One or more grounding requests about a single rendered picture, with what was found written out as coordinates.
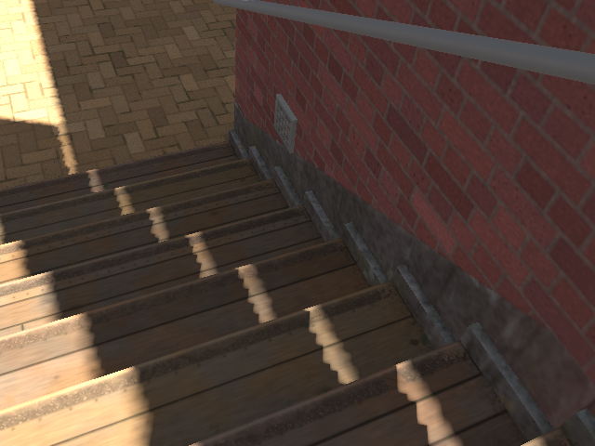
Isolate stairs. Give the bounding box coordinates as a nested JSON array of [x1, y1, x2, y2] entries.
[[0, 140, 528, 446]]

